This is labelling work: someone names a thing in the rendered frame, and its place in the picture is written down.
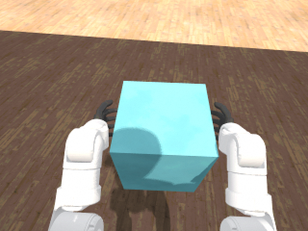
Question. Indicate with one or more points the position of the left robot forearm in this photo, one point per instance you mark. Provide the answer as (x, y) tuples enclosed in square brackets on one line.
[(82, 162)]

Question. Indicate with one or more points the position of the right robot hand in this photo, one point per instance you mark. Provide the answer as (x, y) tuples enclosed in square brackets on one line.
[(224, 117)]

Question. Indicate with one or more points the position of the left robot upper arm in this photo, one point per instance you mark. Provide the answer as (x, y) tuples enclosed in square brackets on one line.
[(76, 221)]

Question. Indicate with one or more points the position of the left robot hand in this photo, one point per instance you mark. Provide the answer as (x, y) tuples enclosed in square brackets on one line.
[(101, 113)]

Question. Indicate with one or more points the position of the right robot forearm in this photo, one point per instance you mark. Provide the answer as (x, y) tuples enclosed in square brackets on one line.
[(246, 158)]

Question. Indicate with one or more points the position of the carton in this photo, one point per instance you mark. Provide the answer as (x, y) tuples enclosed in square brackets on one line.
[(164, 137)]

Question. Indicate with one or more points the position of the right robot upper arm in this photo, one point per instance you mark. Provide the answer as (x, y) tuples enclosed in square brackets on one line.
[(233, 223)]

